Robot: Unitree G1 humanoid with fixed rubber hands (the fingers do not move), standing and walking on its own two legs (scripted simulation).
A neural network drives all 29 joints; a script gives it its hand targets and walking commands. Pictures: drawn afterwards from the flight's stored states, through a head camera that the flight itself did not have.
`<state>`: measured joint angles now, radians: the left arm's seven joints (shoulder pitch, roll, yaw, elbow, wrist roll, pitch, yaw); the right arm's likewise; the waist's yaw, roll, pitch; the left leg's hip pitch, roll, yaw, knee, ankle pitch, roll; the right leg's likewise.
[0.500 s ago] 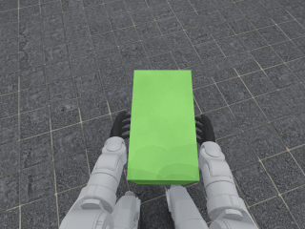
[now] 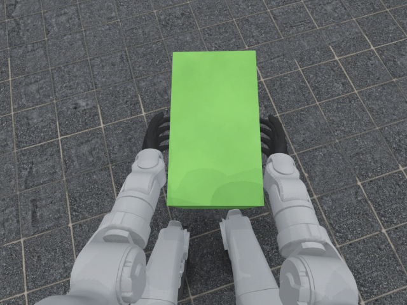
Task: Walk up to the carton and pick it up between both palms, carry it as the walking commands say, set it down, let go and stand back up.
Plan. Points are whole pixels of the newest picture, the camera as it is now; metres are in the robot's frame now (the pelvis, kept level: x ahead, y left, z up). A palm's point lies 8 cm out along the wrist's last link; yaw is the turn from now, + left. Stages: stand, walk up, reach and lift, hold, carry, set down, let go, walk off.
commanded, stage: set down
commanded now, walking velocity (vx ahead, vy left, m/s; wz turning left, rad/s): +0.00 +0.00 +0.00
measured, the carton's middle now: (214, 142) +0.44 -0.05 -0.13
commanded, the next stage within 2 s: none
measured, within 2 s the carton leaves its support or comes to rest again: neither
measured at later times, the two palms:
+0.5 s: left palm (174, 154) +0.45 +0.06 -0.20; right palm (271, 161) +0.40 -0.20 -0.21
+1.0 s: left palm (179, 148) +0.48 +0.05 -0.26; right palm (267, 154) +0.44 -0.20 -0.27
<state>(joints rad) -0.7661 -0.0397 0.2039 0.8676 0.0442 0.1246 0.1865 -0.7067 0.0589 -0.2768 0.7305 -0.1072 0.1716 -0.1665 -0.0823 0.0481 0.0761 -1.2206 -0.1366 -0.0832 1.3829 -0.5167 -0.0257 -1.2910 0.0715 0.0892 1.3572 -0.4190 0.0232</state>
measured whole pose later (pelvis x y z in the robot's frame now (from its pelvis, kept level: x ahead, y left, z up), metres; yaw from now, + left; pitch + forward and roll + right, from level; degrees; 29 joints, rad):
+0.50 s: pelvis -0.05 +0.00 -0.10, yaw +0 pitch +16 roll +3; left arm -1.11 0.05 0.16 0.62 -0.04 0.32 0.23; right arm -1.02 -0.04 -0.32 0.46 -0.03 0.36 -0.16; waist -0.11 0.03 0.53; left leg -1.48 -0.17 -0.04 1.75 -0.56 -0.05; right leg -1.56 0.11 0.12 1.72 -0.45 0.06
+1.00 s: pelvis -0.07 -0.01 -0.15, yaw +2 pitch +21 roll +5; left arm -1.39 0.13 0.27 0.84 0.03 0.34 0.18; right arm -1.34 -0.11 -0.32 0.72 -0.07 0.39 -0.19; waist -0.14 0.02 0.53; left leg -1.72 -0.19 -0.01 1.87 -0.53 -0.08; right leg -1.81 0.13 0.14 1.86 -0.40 0.06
